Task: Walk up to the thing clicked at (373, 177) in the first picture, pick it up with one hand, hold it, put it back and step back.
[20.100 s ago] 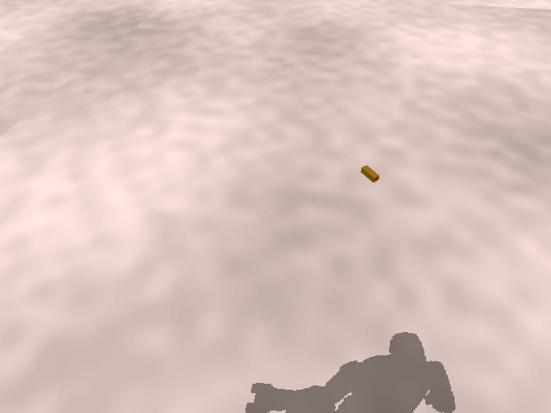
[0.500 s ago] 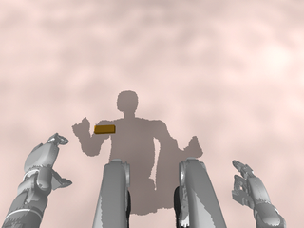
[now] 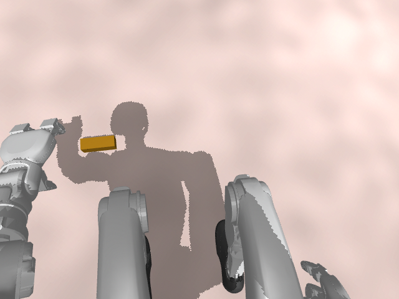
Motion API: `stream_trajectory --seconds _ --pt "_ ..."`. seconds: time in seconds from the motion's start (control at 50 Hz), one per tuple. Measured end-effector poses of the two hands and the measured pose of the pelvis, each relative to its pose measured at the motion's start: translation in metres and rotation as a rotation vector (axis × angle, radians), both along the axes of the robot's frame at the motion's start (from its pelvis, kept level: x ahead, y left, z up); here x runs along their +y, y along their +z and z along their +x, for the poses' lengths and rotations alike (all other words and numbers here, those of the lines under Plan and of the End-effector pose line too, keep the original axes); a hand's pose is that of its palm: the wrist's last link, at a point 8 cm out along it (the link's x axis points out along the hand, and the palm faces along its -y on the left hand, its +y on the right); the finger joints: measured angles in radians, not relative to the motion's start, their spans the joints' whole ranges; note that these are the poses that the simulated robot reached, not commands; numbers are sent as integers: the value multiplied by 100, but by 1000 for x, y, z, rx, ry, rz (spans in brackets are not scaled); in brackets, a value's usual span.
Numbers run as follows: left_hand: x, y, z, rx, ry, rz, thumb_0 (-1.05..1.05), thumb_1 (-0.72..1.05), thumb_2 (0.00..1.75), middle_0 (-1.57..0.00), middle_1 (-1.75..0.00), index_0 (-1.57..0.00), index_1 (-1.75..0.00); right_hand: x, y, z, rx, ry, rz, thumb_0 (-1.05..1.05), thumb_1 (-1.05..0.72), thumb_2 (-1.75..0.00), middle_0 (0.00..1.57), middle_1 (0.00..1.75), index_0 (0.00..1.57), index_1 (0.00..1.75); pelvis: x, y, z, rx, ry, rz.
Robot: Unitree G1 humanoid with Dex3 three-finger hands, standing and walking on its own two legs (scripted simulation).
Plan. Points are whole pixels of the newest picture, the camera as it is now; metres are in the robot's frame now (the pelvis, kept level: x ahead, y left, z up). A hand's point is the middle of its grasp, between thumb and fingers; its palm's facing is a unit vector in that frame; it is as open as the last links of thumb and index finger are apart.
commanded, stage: rise first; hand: left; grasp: from above
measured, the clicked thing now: (98, 144) +0.50 +0.26 -0.36
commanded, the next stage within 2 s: none
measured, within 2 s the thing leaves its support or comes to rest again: neither
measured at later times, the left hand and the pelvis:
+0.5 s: hand (58, 150) +0.44 +0.31 -0.21, palm faces -0.44 -0.05 -0.90, open 13.3 cm; pelvis +0.01 +0.00 -0.04, yaw -1 degrees
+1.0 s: hand (65, 147) +0.46 +0.30 -0.23, palm faces -0.45 -0.07 -0.89, open 13.2 cm; pelvis +0.02 +0.00 -0.05, yaw -2 degrees
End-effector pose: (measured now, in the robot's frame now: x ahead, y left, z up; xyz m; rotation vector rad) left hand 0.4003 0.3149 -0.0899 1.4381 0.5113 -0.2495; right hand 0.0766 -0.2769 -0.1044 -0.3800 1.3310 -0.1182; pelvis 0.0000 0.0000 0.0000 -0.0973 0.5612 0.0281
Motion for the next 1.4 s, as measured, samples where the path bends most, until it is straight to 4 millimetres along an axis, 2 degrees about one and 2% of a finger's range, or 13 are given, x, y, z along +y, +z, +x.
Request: stream_trajectory --seconds 0.12,0.3,0.48,0.66,0.9,1.4 --pt "0 -19 14 -13 -55 27 0 -37 91 -23 -82 -22 -83 0 -10 -6 42 10 -15 0 -90 -90 21 30 20 30 2 -15 2 1 -1 -11" --pt "-3 -40 31 -32 -96 50 0 -36 89 -24 -80 -23 -81 4 -27 0 61 36 -12 0 -90 -90 20 30 20 30 4 -32 5 5 -6 -19" --pt "-5 -56 43 -30 -72 56 0 -36 88 -24 -81 -23 -82 9 -38 4 74 63 1 0 -90 -90 20 30 20 30 3 -42 9 14 -9 -20" --pt "-8 -70 52 -23 -60 53 0 -35 87 -24 -82 -24 -82 8 -42 -3 106 61 -1 0 -91 -90 20 30 20 30 3 -48 13 23 -13 -23" --pt "-10 -81 60 -22 -54 46 0 -35 86 -25 -82 -25 -83 3 -44 -13 154 58 -4 0 -91 -90 20 30 20 30 2 -53 16 29 -19 -25" --pt "-12 -96 65 -27 -55 35 0 -38 90 -25 -81 -23 -83 4 -46 -15 153 88 -14 0 -91 -90 20 30 20 30 3 -62 15 6 -29 -40"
